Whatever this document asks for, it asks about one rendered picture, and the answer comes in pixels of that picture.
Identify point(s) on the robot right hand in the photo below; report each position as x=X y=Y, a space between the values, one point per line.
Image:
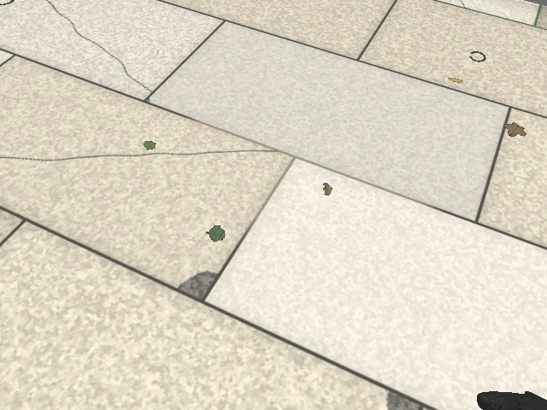
x=494 y=400

